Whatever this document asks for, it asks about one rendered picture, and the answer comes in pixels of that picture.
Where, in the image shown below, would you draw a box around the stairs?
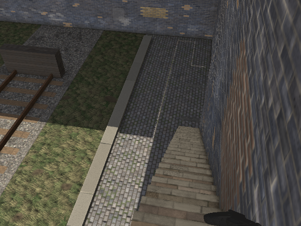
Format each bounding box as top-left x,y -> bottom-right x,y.
131,125 -> 223,226

